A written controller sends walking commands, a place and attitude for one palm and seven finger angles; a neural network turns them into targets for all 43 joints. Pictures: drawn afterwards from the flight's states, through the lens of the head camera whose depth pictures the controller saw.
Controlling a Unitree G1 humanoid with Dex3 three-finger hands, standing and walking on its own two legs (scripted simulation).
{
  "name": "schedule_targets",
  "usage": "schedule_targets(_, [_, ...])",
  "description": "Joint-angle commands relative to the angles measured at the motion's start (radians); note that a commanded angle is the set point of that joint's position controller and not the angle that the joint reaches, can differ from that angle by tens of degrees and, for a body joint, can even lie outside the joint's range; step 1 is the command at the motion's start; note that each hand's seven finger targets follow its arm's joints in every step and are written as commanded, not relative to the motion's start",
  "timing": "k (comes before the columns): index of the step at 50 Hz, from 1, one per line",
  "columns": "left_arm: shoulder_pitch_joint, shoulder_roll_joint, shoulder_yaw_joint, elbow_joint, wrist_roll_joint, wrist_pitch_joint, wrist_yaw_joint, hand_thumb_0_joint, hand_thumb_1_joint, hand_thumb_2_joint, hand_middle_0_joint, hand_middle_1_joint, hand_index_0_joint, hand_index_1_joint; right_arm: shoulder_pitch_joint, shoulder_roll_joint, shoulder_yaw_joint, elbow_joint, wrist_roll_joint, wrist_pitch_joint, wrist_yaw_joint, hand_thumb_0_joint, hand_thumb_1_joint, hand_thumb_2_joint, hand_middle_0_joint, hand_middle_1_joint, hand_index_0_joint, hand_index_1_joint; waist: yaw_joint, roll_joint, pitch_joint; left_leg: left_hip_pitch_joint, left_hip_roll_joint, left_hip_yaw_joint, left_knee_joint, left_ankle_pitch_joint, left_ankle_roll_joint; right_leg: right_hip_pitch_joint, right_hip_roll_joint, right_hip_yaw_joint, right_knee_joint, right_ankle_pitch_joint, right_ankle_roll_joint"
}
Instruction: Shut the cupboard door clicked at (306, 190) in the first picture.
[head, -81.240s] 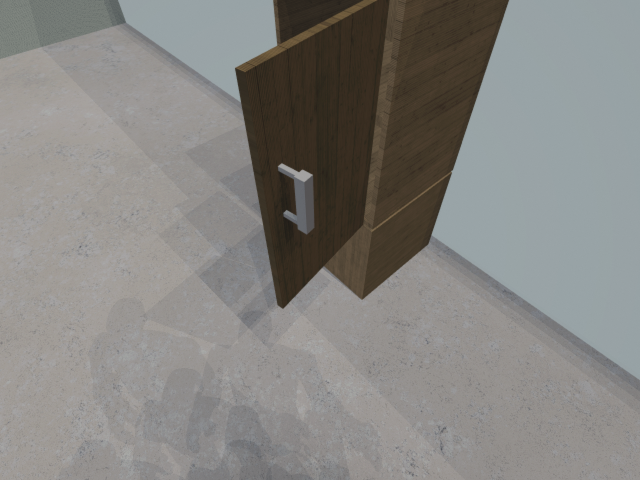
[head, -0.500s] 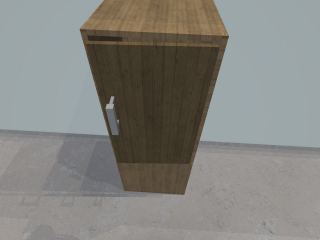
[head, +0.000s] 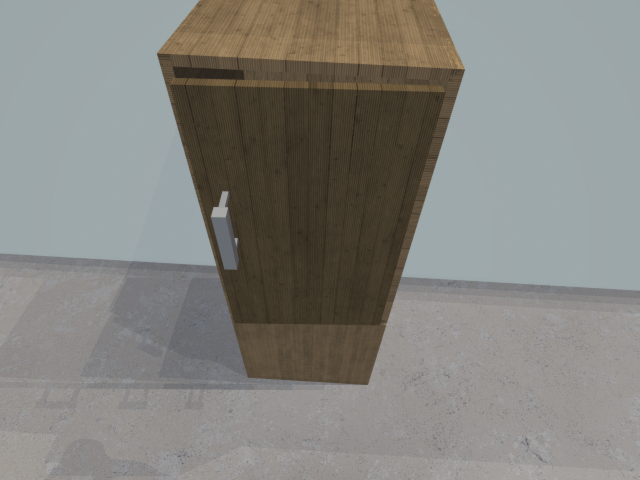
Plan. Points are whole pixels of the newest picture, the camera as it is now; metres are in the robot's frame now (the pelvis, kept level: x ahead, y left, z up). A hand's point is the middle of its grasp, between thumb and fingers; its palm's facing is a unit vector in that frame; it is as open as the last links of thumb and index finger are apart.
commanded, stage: look again from close up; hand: left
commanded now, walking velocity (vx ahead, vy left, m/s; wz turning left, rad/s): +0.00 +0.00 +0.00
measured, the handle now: (228, 231) +0.48 +0.19 +0.00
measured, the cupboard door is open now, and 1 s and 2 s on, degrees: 3 3 3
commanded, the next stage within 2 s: raise the hand and make a fist in 0.10 s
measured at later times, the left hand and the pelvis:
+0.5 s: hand (208, 426) +0.19 +0.15 -0.02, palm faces +0.06 -1.00 -0.03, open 6.8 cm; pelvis -0.02 -0.03 -0.07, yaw +1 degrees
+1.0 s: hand (201, 432) +0.18 +0.16 -0.04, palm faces +0.07 -1.00 -0.05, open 4.4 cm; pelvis -0.01 -0.05 -0.10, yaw +3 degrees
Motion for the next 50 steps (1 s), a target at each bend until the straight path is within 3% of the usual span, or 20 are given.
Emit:
schedule_targets(1, [0.039,0.101,0.022,-0.028,0.002,-0.012,0.012,0.0,0.9,0.9,-0.2,-0.3,-0.2,-0.3,0.029,-0.118,-0.027,-0.032,-0.004,-0.011,-0.012,0.0,-0.9,-0.9,0.2,0.3,0.2,0.3,-0.001,0.024,0.014,-0.052,0.144,-0.128,-0.11,0.027,-0.027,0.003,-0.072,0.061,-0.049,0.038,-0.037])
schedule_targets(9, [0.066,0.068,0.024,-0.02,0.002,-0.012,0.017,0.0,0.9,0.9,-0.2,-0.3,-0.2,-0.3,0.068,-0.082,-0.025,-0.015,-0.002,-0.015,-0.016,0.0,-0.9,-0.9,0.2,0.3,0.2,0.3,0.0,0.008,-0.004,-0.033,0.145,-0.12,-0.097,0.092,-0.025,0.017,-0.072,0.056,-0.035,0.081,-0.036])
schedule_targets(10, [0.116,0.068,0.019,0.015,0.015,-0.026,0.052,0.0,0.9,0.9,-0.2,-0.3,-0.2,-0.3,0.046,-0.098,-0.013,-0.082,0.001,-0.031,-0.011,0.0,-0.9,-0.9,0.2,0.3,0.2,0.3,0.012,0.003,-0.008,-0.072,0.177,-0.089,0.067,0.286,-0.039,-0.001,-0.084,0.044,0.03,0.215,-0.042])
schedule_targets(11, [-0.772,0.677,0.491,-1.633,-0.096,-0.287,0.055,0.0,0.9,0.9,-0.2,-0.3,-0.2,-0.3,0.138,-0.315,-0.073,-0.418,-0.004,-0.205,-0.11,0.0,-0.9,-0.9,0.2,0.3,0.2,0.3,-0.151,0.042,-0.409,0.194,0.115,-0.151,0.06,0.359,-0.048,0.05,0.029,-0.014,0.177,0.187,-0.042])
schedule_targets(12, [-0.08,0.156,0.057,-1.369,-0.117,-0.212,0.057,0.0,0.9,0.9,-0.218,-0.32,-0.218,-0.32,0.018,-0.149,-0.012,-0.42,0.053,-0.274,-0.106,0.0,-0.9,-0.9,0.2,0.3,0.2,0.3,-0.018,0.357,-0.535,0.28,0.09,-0.095,0.08,0.414,-0.082,-0.076,0.074,-0.076,0.216,-0.018,-0.062])
schedule_targets(13, [0.179,-0.056,0.012,-1.295,-0.184,-0.074,0.064,0.0,0.9,0.9,-0.237,-0.34,-0.237,-0.34,-0.019,-0.14,-0.009,-0.432,0.029,-0.317,-0.087,0.0,-0.9,-0.9,0.2,0.3,0.2,0.3,0.001,0.343,-0.382,0.142,0.11,-0.119,0.011,0.387,-0.133,-0.11,0.063,-0.103,0.239,-0.104,-0.059])
schedule_targets(14, [0.087,-0.04,0.017,-1.149,-0.169,-0.078,0.081,0.0,0.9,0.9,-0.255,-0.36,-0.255,-0.36,0.011,-0.127,-0.017,-0.39,0.039,-0.345,-0.066,0.0,-0.9,-0.9,0.2,0.3,0.2,0.3,-0.059,0.132,-0.099,-0.087,0.092,-0.144,0.014,0.151,-0.114,-0.199,0.05,-0.103,0.235,-0.13,-0.053])
schedule_targets(15, [0.049,-0.046,0.042,-1.117,-0.172,-0.13,0.068,0.0,0.9,0.9,-0.273,-0.38,-0.273,-0.38,0.014,-0.154,-0.046,-0.44,0.025,-0.359,-0.045,0.0,-0.9,-0.9,0.2,0.3,0.2,0.3,-0.067,0.089,0.06,-0.225,0.064,-0.166,0.047,-0.056,-0.103,-0.245,0.043,-0.113,0.18,-0.122,-0.059])
schedule_targets(17, [0.268,-0.043,0.119,-0.922,-0.188,-0.279,0.006,0.0,0.9,0.9,-0.31,-0.42,-0.31,-0.42,-0.003,-0.163,-0.071,-0.501,0.008,-0.367,-0.019,0.0,-0.9,-0.9,0.2,0.3,0.2,0.3,-0.02,-0.154,0.067,-0.405,0.038,-0.154,0.168,-0.216,-0.08,-0.359,0.044,-0.135,0.226,-0.249,-0.059])
schedule_targets(19, [0.42,-0.067,0.148,-0.86,-0.223,-0.465,-0.11,0.0,0.9,0.9,-0.347,-0.46,-0.347,-0.46,-0.021,-0.143,-0.089,-0.568,0.0,-0.371,0.015,0.0,-0.9,-0.9,0.2,0.3,0.2,0.3,0.045,-0.189,-0.024,-0.499,0.017,-0.106,0.311,-0.165,-0.098,-0.425,0.049,-0.133,0.356,-0.288,-0.074])
schedule_targets(22, [0.421,0.028,0.225,-0.9,-0.265,-0.724,-0.308,0.0,0.9,0.9,-0.402,-0.52,-0.402,-0.52,-0.066,-0.16,-0.115,-0.657,-0.009,-0.36,0.042,0.0,-0.9,-0.9,0.2,0.3,0.2,0.3,0.067,-0.131,-0.134,-0.668,-0.001,-0.062,0.523,-0.186,-0.087,-0.533,0.034,-0.063,0.529,-0.314,-0.089])
schedule_targets(23, [0.46,0.077,0.284,-0.882,-0.266,-0.725,-0.336,0.0,0.9,0.9,-0.42,-0.54,-0.42,-0.54,-0.063,-0.162,-0.122,-0.684,-0.002,-0.349,0.044,0.0,-0.9,-0.9,0.2,0.3,0.2,0.3,0.095,-0.035,-0.162,-0.688,-0.004,-0.054,0.547,-0.185,-0.077,-0.539,0.032,-0.037,0.561,-0.304,-0.096])
schedule_targets(27, [0.29,0.14,0.324,-1.176,-0.353,-0.594,-0.364,0.0,0.9,0.9,-0.493,-0.62,-0.493,-0.62,-0.09,-0.163,-0.103,-0.82,0.023,-0.317,0.001,0.0,-0.9,-0.9,0.2,0.3,0.2,0.3,0.078,0.031,-0.345,-0.743,-0.017,-0.044,0.63,-0.227,-0.041,-0.506,0.019,0.074,0.541,-0.402,-0.075])
schedule_targets(29, [0.187,0.157,0.324,-1.357,-0.361,-0.587,-0.329,0.0,0.9,0.9,-0.53,-0.66,-0.53,-0.66,-0.065,-0.154,-0.099,-0.828,0.024,-0.315,-0.023,0.0,-0.9,-0.9,0.2,0.3,0.2,0.3,0.038,0.037,-0.372,-0.758,0.001,-0.059,0.686,-0.241,-0.031,-0.54,0.021,0.112,0.525,-0.466,-0.064])
schedule_targets(33, [0.063,0.151,0.244,-1.553,-0.334,-0.642,-0.323,0.0,0.9,0.9,-0.603,-0.74,-0.603,-0.74,-0.018,-0.155,-0.081,-0.785,0.014,-0.318,-0.055,0.0,-0.9,-0.9,0.2,0.3,0.2,0.3,-0.045,0.048,-0.407,-0.73,0.026,-0.086,0.775,-0.152,-0.012,-0.583,0.034,0.103,0.57,-0.282,-0.055])
schedule_targets(35, [0.123,0.147,0.25,-1.447,-0.34,-0.618,-0.361,0.0,0.9,0.9,-0.64,-0.78,-0.64,-0.78,-0.003,-0.153,-0.082,-0.747,0.017,-0.313,-0.066,0.0,-0.9,-0.9,0.2,0.3,0.2,0.3,-0.052,0.031,-0.379,-0.762,0.033,-0.093,0.794,-0.146,-0.018,-0.59,0.035,0.094,0.578,-0.231,-0.046])
schedule_targets(39, [0.214,0.156,0.288,-1.326,-0.371,-0.473,-0.432,0.0,0.9,0.9,-0.713,-0.86,-0.713,-0.86,-0.013,-0.148,-0.079,-0.747,0.038,-0.293,-0.076,0.0,-0.9,-0.9,0.2,0.3,0.2,0.3,-0.017,0.009,-0.398,-0.79,0.029,-0.088,0.775,-0.127,-0.023,-0.498,0.019,0.113,0.54,-0.209,-0.03])
schedule_targets(43, [0.279,0.197,0.381,-1.332,-0.379,-0.362,-0.399,0.0,0.9,0.9,-0.787,-0.94,-0.787,-0.94,-0.042,-0.124,-0.075,-0.775,0.041,-0.262,-0.076,0.0,-0.9,-0.9,0.2,0.3,0.2,0.3,0.042,-0.03,-0.448,-0.773,0.026,-0.09,0.729,-0.073,-0.028,-0.381,0.004,0.116,0.53,-0.112,-0.018])
schedule_targets(46, [0.269,0.167,0.371,-1.38,-0.379,-0.386,-0.352,0.0,0.9,0.9,-0.842,-1.0,-0.842,-1.0,-0.027,-0.111,-0.072,-0.777,0.029,-0.259,-0.068,0.0,-0.9,-0.9,0.2,0.3,0.2,0.3,0.039,-0.031,-0.441,-0.736,0.029,-0.1,0.687,-0.043,-0.037,-0.379,0.006,0.076,0.545,-0.03,-0.018])
schedule_targets(50, [0.262,0.146,0.342,-1.349,-0.367,-0.451,-0.325,0.0,0.9,0.9,-0.915,-1.08,-0.915,-1.08,-0.014,-0.119,-0.069,-0.768,0.021,-0.259,-0.066,0.0,-0.9,-0.9,0.2,0.3,0.2,0.3,0.022,-0.038,-0.38,-0.741,0.027,-0.096,0.667,-0.087,-0.038,-0.434,0.013,0.057,0.535,-0.125,-0.026])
